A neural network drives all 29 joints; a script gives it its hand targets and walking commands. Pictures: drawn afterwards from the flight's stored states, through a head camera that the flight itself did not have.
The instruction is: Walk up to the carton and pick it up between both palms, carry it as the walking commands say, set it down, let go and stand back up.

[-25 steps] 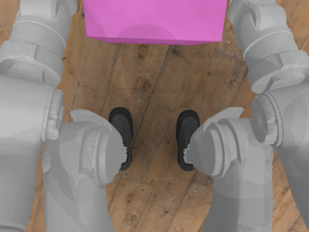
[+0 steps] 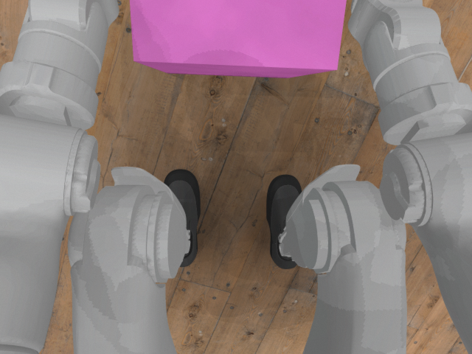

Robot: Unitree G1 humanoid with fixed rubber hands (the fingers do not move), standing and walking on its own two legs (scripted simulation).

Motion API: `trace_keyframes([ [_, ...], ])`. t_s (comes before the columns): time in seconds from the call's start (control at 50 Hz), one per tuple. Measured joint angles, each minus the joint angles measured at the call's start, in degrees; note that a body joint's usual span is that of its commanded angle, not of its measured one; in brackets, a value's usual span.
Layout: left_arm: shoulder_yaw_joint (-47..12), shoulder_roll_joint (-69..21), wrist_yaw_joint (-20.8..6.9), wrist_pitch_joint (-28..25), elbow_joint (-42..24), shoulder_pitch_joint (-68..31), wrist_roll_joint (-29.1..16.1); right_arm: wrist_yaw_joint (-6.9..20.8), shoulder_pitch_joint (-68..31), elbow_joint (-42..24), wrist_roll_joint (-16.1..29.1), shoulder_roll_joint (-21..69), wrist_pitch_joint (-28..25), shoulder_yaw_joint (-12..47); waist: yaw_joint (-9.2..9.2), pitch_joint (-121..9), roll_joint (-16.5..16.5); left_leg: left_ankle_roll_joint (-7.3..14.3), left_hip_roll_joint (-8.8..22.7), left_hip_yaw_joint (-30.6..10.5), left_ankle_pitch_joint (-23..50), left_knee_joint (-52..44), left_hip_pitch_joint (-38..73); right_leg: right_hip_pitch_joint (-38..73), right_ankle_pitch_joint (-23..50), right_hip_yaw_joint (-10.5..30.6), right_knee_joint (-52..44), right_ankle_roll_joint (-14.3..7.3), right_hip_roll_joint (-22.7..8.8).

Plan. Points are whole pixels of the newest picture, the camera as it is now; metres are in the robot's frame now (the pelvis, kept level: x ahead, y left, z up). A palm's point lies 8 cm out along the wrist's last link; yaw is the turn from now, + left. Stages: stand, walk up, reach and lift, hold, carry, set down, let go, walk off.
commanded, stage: reach and lift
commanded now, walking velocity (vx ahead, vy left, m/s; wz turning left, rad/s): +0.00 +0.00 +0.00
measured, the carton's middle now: out of the picture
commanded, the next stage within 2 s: none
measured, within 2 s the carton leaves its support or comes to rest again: leaves its support in 0.08 s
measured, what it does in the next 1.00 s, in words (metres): rises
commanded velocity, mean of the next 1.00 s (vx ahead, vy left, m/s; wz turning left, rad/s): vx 0.00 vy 0.00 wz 0.00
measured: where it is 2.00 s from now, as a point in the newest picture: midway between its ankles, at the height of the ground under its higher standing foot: (235, 234)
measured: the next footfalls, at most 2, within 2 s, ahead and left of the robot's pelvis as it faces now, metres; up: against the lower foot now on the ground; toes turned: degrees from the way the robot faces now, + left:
none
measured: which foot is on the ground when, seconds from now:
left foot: down 0.00-1.00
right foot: down 0.00-1.00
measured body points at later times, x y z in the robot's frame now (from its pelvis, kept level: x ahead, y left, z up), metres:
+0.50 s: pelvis -0.02 -0.01 +0.04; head +0.33 +0.01 +0.31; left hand +0.57 +0.17 -0.08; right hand +0.55 -0.14 -0.08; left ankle +0.12 +0.10 -0.31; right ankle +0.11 -0.12 -0.31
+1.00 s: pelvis -0.01 +0.00 +0.10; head +0.34 +0.03 +0.36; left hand +0.56 +0.18 -0.02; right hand +0.54 -0.13 -0.03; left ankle +0.12 +0.11 -0.31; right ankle +0.11 -0.12 -0.31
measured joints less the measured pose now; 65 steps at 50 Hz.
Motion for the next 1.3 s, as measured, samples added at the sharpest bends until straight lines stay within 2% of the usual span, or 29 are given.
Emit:
trace_keyframes([
  [0.08,-0.98,-0.32,1.93,2.26,-3.45,2.7,-0.4,-1.59,3.0,-3.76,0.95,0.56,2.0,0.61,-0.36,0.14,0.37,-0.9,-1.29,-0.9,-0.44,-0.45,1.85,2.52,-1.37,0.34,-0.33,0.85,1.11],
  [0.1,-1.13,-0.36,2.47,2.81,-4.5,3.53,-0.5,-2.03,4.0,-5.0,0.92,0.97,2.45,0.33,-0.59,0.16,0.38,-1.13,-1.64,-1.0,-0.53,-0.7,2.53,3.44,1.09,0.5,-0.81,0.76,1.37],
  [0.16,-0.69,-0.71,3.63,4.17,-6.8,5.33,-0.3,-2.82,6.54,-8.05,0.25,2.3,3.45,-1.63,-0.92,0.19,0.81,-1.78,-2.51,-1.52,-0.66,-1.65,4.61,5.8,-1.45,0.76,-1.03,1.06,1.82],
  [0.32,5.06,-1.93,2.15,5.46,-7.16,3.22,4.88,-2.65,7.07,-11.56,-3.65,3.43,4.89,-5.61,0.01,0.02,2.15,-2.61,-2.92,-2.77,1.18,-5.62,8.26,9.47,-0.48,0.11,-5.22,0.73,1.88],
  [0.52,12.91,-2.58,-0.39,8.08,-6.91,-0.41,12.57,-0.98,2.39,-13.01,-11.55,5.15,9.39,-12.66,-0.69,-0.12,2.45,-2.68,-3.23,-3.27,4.08,-9.32,8.45,9.72,2.46,-0.03,-9.08,0.83,1.73],
  [0.72,12.26,-3.97,0.72,12.77,-17.57,4.6,11.77,-0.95,7.38,-22.46,-11.13,6.53,12.79,-14.43,-0.64,0.21,1.55,-2.18,-3.19,-2.99,3.03,-11.36,9.09,10.59,1.48,0.5,-11.43,1.39,1.8],
  [0.84,11.98,-4.95,1.74,14.32,-23.87,7.95,11.09,-1.26,11.0,-28.53,-10.77,6.94,14.0,-13.86,-0.41,0.24,2.48,-1.86,-3.8,-2.82,1.66,-12.56,12.99,14.95,-0.34,0.95,-12.69,1.74,1.49],
  [0.98,16.15,-7.26,0.84,13.02,-21.64,7.54,13.26,0.38,12.01,-28.22,-14.86,8.86,13.04,-17.44,-0.64,-0.08,4.2,-1.59,-4.67,-3.17,1.96,-15.65,18.01,20.54,-0.44,1.05,-16.0,2.01,0.96],
  [1.1,17.96,-8.72,0.35,12.43,-21.13,7.35,15.65,1.41,11.96,-29.12,-16.41,9.02,13.92,-19.04,-0.8,-0.08,5.14,-1.45,-4.82,-3.37,4.14,-18.72,18.98,21.52,1.82,1.14,-19.21,2.32,0.88],
  [1.3,16.03,-8.69,1.42,17.76,-26.34,9.3,14.95,1.5,12.93,-31.65,-15.35,8.57,17.81,-18.1,-1.77,0.15,2.75,-2.05,-4.43,-2.86,7.01,-22.41,20.82,22.26,5.05,2.03,-22.0,2.12,1.31],
])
